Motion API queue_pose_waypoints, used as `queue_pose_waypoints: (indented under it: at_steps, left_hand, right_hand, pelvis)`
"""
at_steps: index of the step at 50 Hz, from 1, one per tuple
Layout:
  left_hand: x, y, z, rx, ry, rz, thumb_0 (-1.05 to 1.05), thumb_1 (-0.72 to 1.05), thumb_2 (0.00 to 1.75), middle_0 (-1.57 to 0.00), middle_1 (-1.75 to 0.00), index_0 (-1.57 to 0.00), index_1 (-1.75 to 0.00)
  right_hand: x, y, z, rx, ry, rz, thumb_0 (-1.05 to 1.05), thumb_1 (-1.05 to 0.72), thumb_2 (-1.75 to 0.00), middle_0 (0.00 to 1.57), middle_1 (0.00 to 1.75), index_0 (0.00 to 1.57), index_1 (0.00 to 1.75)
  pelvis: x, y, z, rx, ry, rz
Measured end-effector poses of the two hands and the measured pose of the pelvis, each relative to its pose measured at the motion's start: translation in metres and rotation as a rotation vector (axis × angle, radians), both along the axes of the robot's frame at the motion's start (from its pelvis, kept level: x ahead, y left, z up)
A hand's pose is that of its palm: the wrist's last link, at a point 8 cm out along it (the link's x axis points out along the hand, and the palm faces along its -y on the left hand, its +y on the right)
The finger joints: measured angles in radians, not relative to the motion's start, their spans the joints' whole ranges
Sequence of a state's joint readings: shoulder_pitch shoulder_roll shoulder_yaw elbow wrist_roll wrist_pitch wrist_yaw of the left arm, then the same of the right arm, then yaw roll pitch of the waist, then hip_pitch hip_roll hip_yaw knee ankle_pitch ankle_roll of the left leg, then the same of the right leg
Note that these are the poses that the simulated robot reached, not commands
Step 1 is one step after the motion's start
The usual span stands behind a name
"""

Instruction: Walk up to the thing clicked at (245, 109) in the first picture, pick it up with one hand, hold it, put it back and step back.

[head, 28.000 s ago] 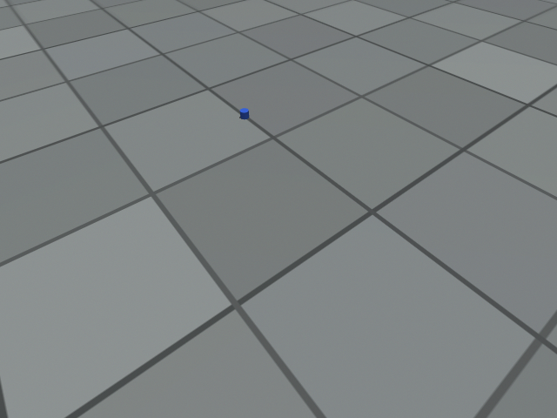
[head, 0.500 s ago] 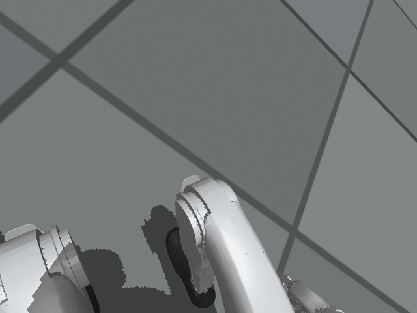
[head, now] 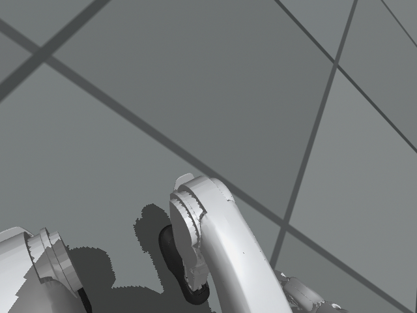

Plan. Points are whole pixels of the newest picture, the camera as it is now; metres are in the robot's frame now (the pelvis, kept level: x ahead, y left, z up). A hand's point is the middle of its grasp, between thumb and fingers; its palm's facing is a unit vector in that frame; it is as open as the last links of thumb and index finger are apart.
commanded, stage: rest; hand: left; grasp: from above
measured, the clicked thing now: out of the picture +0.44 +0.35 -0.27
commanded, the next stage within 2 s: open in 0.08 s
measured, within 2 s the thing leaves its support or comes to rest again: neither
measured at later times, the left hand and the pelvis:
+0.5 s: hand out of the picture +0.43 +0.34 -0.24, palm faces -0.40 -0.17 -0.90, open 9.2 cm; pelvis +0.00 +0.00 +0.00, yaw -1 degrees
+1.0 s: hand out of the picture +0.43 +0.34 -0.24, palm faces -0.42 -0.17 -0.89, open 13.0 cm; pelvis +0.00 +0.00 +0.00, yaw -1 degrees
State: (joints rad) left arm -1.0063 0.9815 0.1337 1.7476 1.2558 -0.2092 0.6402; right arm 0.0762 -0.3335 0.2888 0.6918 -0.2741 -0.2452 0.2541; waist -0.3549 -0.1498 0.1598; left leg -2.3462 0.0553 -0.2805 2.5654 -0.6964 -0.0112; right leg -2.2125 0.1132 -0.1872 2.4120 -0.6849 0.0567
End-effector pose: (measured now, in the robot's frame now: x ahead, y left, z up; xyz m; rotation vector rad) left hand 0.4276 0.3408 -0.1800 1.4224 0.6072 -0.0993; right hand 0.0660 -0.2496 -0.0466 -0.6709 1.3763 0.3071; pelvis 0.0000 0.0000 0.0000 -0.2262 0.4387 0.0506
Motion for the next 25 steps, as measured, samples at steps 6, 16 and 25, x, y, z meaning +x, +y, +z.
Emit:
queue_pose_waypoints:
  at_steps: [6,16,25]
  left_hand:
    - [0.0006,0.0010,-0.0004,0.004,-0.001,0.002,-0.01,0.32,0.23,-0.83,-0.32,-1.06,-0.37]
    - [0.0009,0.0010,-0.0007,-0.002,-0.003,-0.001,-0.02,0.34,0.23,-0.81,-0.33,-1.00,-0.37]
    - [0.0029,0.0021,-0.0003,0.001,-0.012,0.002,0.00,0.17,0.39,-0.65,-0.46,-0.72,-0.46]
  right_hand:
    - [0.0006,0.0004,0.0002,0.004,0.001,0.010,0.00,-0.91,-0.90,0.20,0.30,0.20,0.30]
    - [0.0029,0.0018,0.0028,0.002,-0.004,0.019,0.00,-0.90,-0.90,0.20,0.30,0.20,0.30]
    - [0.0026,0.0030,0.0068,-0.001,-0.005,0.021,0.00,-0.90,-0.90,0.20,0.30,0.20,0.30]
  pelvis:
    - [-0.0002,-0.0001,0.0002,-0.002,-0.005,-0.002]
    - [-0.0012,0.0008,0.0017,-0.006,-0.007,-0.004]
    - [-0.0010,0.0015,0.0028,-0.011,-0.005,-0.004]
